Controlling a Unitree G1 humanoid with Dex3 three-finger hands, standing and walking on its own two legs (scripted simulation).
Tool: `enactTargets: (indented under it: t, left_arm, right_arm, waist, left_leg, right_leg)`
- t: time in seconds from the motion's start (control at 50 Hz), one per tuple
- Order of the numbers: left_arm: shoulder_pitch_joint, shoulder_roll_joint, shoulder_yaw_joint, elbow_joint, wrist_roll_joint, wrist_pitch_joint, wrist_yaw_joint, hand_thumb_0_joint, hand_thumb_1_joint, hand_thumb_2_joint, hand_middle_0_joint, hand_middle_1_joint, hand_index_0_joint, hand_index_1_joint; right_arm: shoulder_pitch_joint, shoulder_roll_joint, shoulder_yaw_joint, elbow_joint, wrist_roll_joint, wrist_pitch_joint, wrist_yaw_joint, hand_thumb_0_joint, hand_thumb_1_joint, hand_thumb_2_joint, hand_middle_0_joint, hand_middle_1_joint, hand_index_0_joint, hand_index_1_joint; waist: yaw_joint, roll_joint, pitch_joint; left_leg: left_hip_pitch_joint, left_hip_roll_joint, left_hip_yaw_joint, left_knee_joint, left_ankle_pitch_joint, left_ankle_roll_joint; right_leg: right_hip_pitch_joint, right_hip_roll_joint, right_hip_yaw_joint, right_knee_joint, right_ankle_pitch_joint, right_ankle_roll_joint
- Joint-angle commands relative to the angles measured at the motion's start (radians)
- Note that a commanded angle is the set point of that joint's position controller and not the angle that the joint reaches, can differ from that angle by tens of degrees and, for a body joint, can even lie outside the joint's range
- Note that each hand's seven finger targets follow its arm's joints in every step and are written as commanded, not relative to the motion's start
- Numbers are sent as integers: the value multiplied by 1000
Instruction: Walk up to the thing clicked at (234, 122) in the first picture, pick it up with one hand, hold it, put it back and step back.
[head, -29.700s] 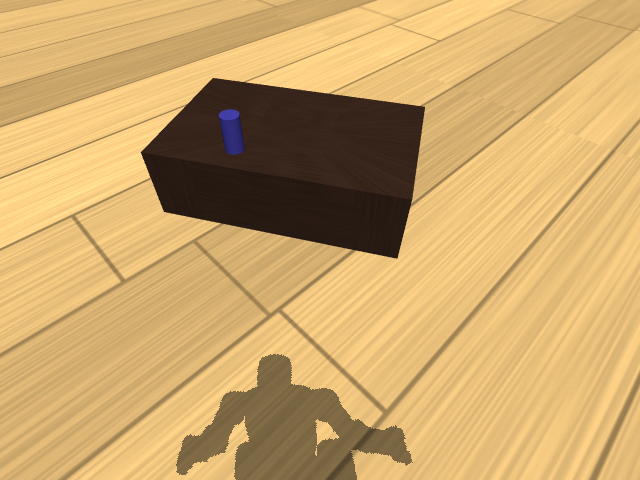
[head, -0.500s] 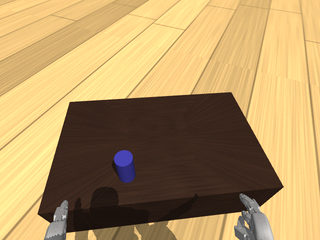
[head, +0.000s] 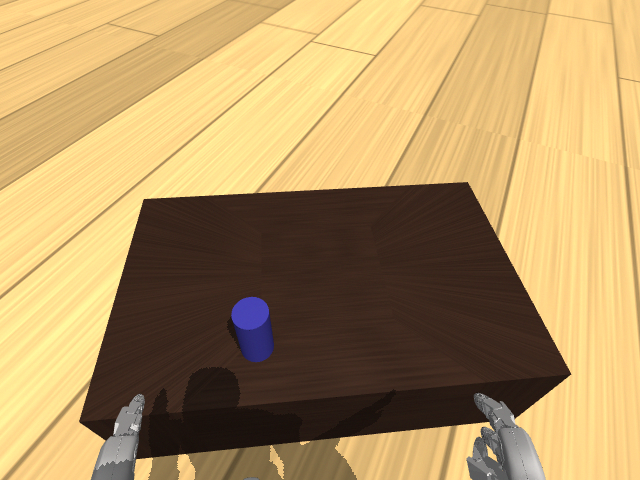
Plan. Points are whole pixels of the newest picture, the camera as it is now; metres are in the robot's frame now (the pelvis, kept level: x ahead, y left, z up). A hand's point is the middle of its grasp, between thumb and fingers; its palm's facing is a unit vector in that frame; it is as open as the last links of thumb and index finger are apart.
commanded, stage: stand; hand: left
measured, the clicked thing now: (254, 330) +0.49 +0.14 -0.31
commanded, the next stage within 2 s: none
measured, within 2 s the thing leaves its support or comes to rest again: neither
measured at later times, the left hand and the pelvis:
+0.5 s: hand out of the picture +0.05 +0.26 -0.12, palm faces +0.02 -0.93 -0.36, open 7.9 cm; pelvis +0.00 +0.01 +0.04, yaw +1 degrees
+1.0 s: hand out of the picture +0.04 +0.26 -0.11, palm faces +0.01 -0.94 -0.35, open 7.4 cm; pelvis -0.01 +0.00 +0.05, yaw +1 degrees
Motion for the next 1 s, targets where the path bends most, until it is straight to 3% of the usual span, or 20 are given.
enactTargets:
  t: [0.0,0.04,0.08,0.12,0.16,0.2,0.26,0.3,0.4,0.44,0.52,0.62,0.82,0.86,0.94,0.98]
  left_arm:
    - [-93,261,100,218,53,-171,-60,0,-156,457,-200,-300,-200,-301]
    - [-139,255,92,286,30,-188,-76,0,4,617,-200,-300,-200,-301]
    - [-155,270,92,359,18,-198,-79,0,164,777,-200,-300,-200,-301]
    - [-170,273,92,428,12,-204,-78,0,324,900,-200,-300,-200,-301]
    - [-175,279,93,491,10,-210,-74,0,484,900,-200,-300,-200,-301]
    - [-184,272,92,541,4,-206,-72,0,644,900,-200,-300,-200,-301]
    - [-172,276,90,628,3,-203,-72,0,884,900,-200,-300,-200,-301]
    - [-166,288,90,678,2,-205,-73,0,900,900,-200,-300,-200,-301]
    - [-183,308,79,778,-6,-204,-75,0,900,900,-200,-300,-200,-301]
    - [-204,315,75,802,-9,-206,-75,0,900,900,-200,-300,-200,-301]
    - [-228,320,66,852,-11,-199,-76,0,900,900,-200,-300,-200,-301]
    - [-240,320,59,901,-12,-204,-79,0,900,900,-200,-300,-200,-301]
    - [-271,328,60,953,-11,-202,-87,0,900,900,-200,-300,-200,-301]
    - [-274,328,60,957,-12,-206,-87,0,900,900,-200,-300,-200,-301]
    - [-289,333,63,963,-13,-201,-86,0,900,900,-200,-300,-200,-301]
    - [-281,332,64,969,-16,-201,-89,0,900,900,-200,-300,-200,-301]
  right_arm:
    - [-74,-256,-101,41,-31,48,85,0,-900,-900,200,300,200,300]
    - [-61,-256,-97,68,-6,47,118,0,-900,-900,200,300,200,300]
    - [-74,-257,-105,93,5,52,133,0,-900,-900,200,300,200,300]
    - [-73,-271,-108,125,2,55,137,0,-900,-900,200,300,200,300]
    - [-73,-272,-109,157,4,62,136,0,-900,-900,200,300,200,300]
    - [-87,-285,-109,182,1,68,132,0,-900,-900,200,300,200,300]
    - [-93,-299,-106,224,6,77,131,0,-900,-900,200,300,200,300]
    - [-86,-306,-105,257,9,78,128,0,-900,-900,200,300,200,300]
    - [-81,-309,-92,323,19,85,124,0,-900,-900,200,300,200,300]
    - [-65,-308,-86,351,23,87,124,0,-900,-900,200,300,200,300]
    - [-87,-320,-84,391,29,95,125,0,-900,-900,200,300,200,300]
    - [-103,-318,-80,429,31,95,128,0,-900,-900,200,300,200,300]
    - [-114,-313,-76,474,33,102,135,0,-900,-900,200,300,200,300]
    - [-123,-313,-76,474,34,99,135,0,-900,-900,200,300,200,300]
    - [-119,-318,-74,484,34,102,134,0,-900,-900,200,300,200,300]
    - [-127,-322,-72,486,33,100,133,0,-900,-900,200,300,200,300]
  waist:
    - [6,-63,-43]
    - [10,-49,-29]
    - [13,-73,-27]
    - [15,-19,-32]
    - [13,-16,-35]
    - [23,48,-4]
    - [29,63,27]
    - [29,42,12]
    - [13,7,50]
    - [4,-5,43]
    - [1,5,98]
    - [7,-1,96]
    - [4,2,142]
    - [6,-6,108]
    - [3,2,122]
    - [7,16,97]
  left_leg:
    - [171,-27,-2,-160,150,113]
    - [182,-27,-3,-192,127,107]
    - [205,-29,2,-201,166,101]
    - [238,-10,-24,-237,246,104]
    - [263,-7,-29,-251,296,103]
    - [275,21,-78,-320,255,116]
    - [254,37,-101,-397,187,110]
    - [304,32,-84,-401,236,98]
    - [356,27,-66,-451,248,82]
    - [381,26,-53,-464,305,75]
    - [398,37,-68,-548,191,68]
    - [411,39,-63,-585,219,63]
    - [385,37,-61,-639,129,50]
    - [414,41,-57,-627,185,55]
    - [402,43,-58,-639,168,53]
    - [413,50,-59,-643,177,56]
  right_leg:
    - [72,-60,117,-222,128,-128]
    - [76,-61,100,-233,105,-115]
    - [95,-66,107,-260,165,-107]
    - [127,-49,70,-227,248,-88]
    - [159,-51,68,-237,297,-83]
    - [151,-33,44,-243,243,-72]
    - [213,-28,34,-291,212,-66]
    - [237,-38,44,-326,244,-68]
    - [274,-60,65,-428,283,-67]
    - [309,-73,72,-453,323,-64]
    - [304,-69,66,-525,228,-57]
    - [354,-80,68,-570,247,-48]
    - [345,-80,68,-627,143,-40]
    - [364,-89,74,-630,189,-41]
    - [361,-90,74,-631,168,-43]
    - [379,-87,69,-624,216,-43]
